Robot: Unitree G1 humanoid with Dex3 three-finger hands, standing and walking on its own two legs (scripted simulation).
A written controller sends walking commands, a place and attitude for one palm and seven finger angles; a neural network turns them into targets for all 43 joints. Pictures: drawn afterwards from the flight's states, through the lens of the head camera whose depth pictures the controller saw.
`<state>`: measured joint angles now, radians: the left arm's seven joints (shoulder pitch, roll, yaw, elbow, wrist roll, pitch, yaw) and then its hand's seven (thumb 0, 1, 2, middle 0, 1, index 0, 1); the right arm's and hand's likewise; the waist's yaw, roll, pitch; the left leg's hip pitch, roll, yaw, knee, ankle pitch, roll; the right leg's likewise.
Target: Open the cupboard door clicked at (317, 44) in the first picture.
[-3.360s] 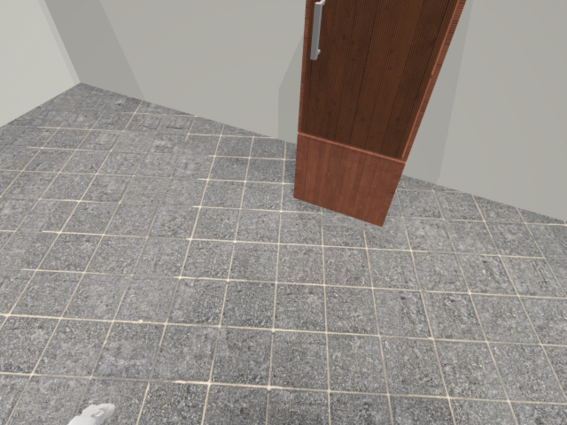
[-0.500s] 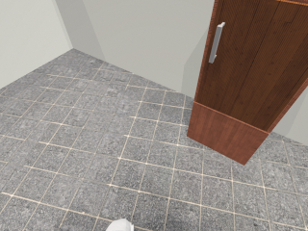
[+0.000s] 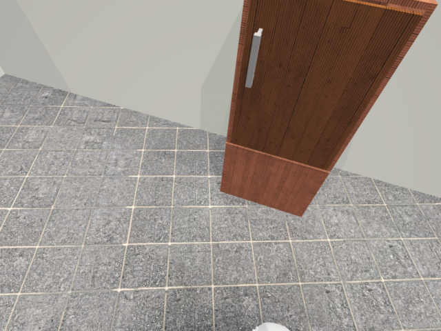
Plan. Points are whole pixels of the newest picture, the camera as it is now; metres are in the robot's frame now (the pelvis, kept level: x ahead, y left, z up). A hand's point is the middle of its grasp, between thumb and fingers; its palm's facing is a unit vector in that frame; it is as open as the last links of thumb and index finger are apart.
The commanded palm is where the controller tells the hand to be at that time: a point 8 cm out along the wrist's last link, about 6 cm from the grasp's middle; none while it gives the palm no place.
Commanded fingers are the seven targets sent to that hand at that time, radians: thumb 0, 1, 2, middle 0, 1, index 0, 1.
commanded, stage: turn to face it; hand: left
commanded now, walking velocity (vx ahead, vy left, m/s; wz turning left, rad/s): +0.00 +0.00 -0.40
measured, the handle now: (254, 59) +0.84 -0.03 +0.06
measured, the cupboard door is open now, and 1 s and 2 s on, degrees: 0 0 0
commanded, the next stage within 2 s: take the last steps up to it in 0.28 s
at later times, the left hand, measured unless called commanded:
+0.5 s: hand out of the picture +0.11 +0.10 -0.16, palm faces -0.14 -0.96 -0.23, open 7.3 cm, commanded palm none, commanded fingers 0.00 0.90 0.90 -0.20 -0.30 -0.20 -0.30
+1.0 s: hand (165, 324) +0.16 +0.12 -0.17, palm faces -0.19 -0.96 -0.18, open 7.4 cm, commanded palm none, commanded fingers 0.00 0.90 0.90 -0.20 -0.30 -0.20 -0.30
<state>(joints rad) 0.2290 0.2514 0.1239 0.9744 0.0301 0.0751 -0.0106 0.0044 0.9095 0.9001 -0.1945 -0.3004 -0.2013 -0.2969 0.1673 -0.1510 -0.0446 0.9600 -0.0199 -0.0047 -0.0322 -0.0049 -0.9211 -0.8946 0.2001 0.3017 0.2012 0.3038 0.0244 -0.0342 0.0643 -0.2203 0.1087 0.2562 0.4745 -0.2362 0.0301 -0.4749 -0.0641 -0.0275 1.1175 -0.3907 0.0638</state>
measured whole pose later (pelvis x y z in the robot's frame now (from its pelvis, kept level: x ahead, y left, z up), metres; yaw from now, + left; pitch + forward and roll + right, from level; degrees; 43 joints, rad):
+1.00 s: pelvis +0.09 -0.06 +0.00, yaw -14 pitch -1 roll +0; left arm 0.26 0.18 0.07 1.07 0.03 0.02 -0.02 0.01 0.91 0.90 -0.19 -0.30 -0.20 -0.30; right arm 0.44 -0.10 -0.02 1.13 -0.02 -0.05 -0.02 0.00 -0.91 -0.89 0.20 0.30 0.20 0.30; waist -0.01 -0.02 0.03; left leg 0.02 0.02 0.15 0.30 -0.30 0.01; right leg -0.51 -0.10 -0.07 0.84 -0.24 0.01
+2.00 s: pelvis +0.20 -0.15 -0.01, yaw -12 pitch -1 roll +1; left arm 0.28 0.19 0.05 1.02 0.03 0.03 0.03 0.00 0.91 0.90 -0.19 -0.30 -0.20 -0.30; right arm 0.19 -0.19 -0.07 1.04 -0.02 0.07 -0.01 0.00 -0.91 -0.89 0.20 0.30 0.20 0.30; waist 0.00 0.04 0.01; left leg -0.44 0.07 0.05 0.65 -0.33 -0.03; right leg -0.21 -0.04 -0.07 0.59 -0.36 -0.02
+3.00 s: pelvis +0.22 -0.10 +0.00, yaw -12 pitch +0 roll +0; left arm 0.22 0.18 0.00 1.10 0.02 -0.01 0.05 0.00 0.91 0.90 -0.20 -0.30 -0.20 -0.30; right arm 0.25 -0.18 -0.01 1.08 -0.01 -0.01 -0.02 0.00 -0.92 -0.89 0.20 0.30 0.20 0.30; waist 0.00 -0.01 0.05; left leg -0.19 0.01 0.08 0.49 -0.30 0.02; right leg -0.17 -0.09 -0.06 0.46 -0.28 0.06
